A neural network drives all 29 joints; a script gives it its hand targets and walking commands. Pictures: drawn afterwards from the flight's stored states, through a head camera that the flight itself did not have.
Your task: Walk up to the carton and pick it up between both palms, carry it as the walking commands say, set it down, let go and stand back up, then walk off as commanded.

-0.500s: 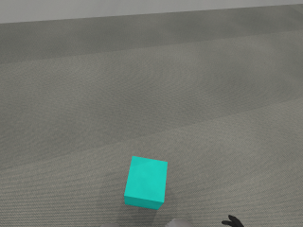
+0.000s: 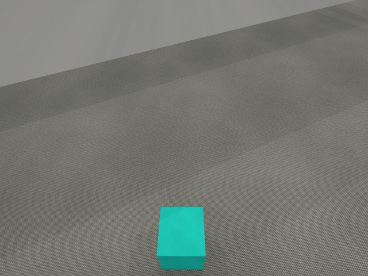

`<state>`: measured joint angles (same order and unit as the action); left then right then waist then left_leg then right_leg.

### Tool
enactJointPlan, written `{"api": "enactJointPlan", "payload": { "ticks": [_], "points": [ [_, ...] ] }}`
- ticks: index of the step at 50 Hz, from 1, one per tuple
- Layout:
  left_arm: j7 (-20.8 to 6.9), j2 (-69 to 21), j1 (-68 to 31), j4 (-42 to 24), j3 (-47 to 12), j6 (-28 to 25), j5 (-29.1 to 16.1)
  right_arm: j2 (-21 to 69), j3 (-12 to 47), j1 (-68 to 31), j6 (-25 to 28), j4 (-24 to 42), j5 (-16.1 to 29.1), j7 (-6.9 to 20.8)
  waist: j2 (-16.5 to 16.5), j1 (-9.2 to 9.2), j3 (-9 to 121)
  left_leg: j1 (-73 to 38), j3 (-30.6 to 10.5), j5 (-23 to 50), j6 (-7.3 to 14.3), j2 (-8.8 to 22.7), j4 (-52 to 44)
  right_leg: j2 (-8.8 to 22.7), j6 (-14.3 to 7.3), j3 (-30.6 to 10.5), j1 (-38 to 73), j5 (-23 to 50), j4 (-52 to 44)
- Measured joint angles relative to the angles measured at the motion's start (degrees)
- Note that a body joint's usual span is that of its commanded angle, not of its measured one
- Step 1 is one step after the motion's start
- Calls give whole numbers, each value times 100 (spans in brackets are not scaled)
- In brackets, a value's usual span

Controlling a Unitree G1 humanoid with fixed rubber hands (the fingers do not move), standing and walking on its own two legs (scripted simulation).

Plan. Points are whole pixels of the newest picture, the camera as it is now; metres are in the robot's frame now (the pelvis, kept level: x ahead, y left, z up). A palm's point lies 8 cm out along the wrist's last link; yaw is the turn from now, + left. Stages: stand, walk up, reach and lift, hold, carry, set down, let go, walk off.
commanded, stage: walk up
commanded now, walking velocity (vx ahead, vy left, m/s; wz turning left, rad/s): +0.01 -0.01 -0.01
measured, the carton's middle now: (182, 239) +0.41 +0.02 -0.65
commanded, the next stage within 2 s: stand in 0.08 s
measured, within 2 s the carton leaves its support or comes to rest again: neither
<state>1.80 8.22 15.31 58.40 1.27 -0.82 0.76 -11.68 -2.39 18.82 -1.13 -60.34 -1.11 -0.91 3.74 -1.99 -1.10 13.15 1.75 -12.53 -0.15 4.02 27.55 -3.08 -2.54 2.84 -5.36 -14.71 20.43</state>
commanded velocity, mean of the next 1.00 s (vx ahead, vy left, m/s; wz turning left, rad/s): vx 0.00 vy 0.00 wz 0.00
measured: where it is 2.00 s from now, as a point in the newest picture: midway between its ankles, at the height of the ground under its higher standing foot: outside the picture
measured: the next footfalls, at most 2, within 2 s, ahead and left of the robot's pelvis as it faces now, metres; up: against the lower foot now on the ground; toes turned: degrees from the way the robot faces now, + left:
none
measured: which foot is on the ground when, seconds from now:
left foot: down 0.00-1.00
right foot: down 0.00-1.00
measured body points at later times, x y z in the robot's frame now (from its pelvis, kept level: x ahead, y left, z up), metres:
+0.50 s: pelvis -0.02 +0.01 -0.02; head +0.04 +0.02 +0.43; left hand +0.16 +0.25 -0.14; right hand +0.16 -0.23 -0.14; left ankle +0.01 +0.13 -0.74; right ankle -0.04 -0.09 -0.74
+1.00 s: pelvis -0.07 +0.02 -0.07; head +0.06 +0.03 +0.36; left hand +0.18 +0.23 -0.18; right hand +0.17 -0.20 -0.18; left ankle +0.01 +0.13 -0.74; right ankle -0.04 -0.10 -0.74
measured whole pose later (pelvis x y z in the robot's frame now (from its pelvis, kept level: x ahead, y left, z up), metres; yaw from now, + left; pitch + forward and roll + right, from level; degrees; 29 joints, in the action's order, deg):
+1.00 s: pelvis -0.07 +0.02 -0.07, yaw -1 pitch +15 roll +0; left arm 0.5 8.2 -8.2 25.2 4.8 28.3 0.5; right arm -9.6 -6.2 -9.1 -26.7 -28.2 -0.2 2.4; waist -0.5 0.1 -1.1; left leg 52.3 1.4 -19.2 0.7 1.1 55.9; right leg -0.8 -0.1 -0.2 -48.9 -24.3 57.6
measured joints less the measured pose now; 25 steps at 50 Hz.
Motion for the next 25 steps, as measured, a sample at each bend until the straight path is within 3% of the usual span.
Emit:
{"api": "enactJointPlan", "payload": {
  "ticks": [3, 14, 19, 23, 25],
  "points": [
    [9, -10, -65, 103, -18, -33, -55, 160, 56, -11, 75, -83, 25, -42, -171, 51, -50, -223, 19, -34, -162, -53, -301, 64, 79, 2, 68, -7, 14],
    [26, 20, 106, 472, 23, -25, -44, 348, 48, -181, 139, -248, 54, -118, -375, 141, -109, -458, 115, 158, -110, -153, -646, 162, 76, -77, 205, 59, -159],
    [20, 298, -622, -1295, -118, 1249, -349, 8, 340, -1152, -1027, 1358, 416, -134, -397, 192, 151, 938, 122, -257, -5, -179, 570, 216, 100, -141, -1339, -419, 1308],
    [-30, 569, -1668, -1918, -190, 2785, -545, -178, 265, -2202, -2527, 1853, 531, -121, -485, 217, 296, 1609, 135, -281, -6, -265, 871, 317, 138, -155, -2078, -521, 1769],
    [-41, 534, -1790, -2187, -170, 3270, -485, -136, 158, -2279, -2992, 2087, 439, -42, -479, 229, 389, 1791, 111, -244, 23, -287, 830, 327, 154, -148, -2247, -535, 1723]
  ]
}}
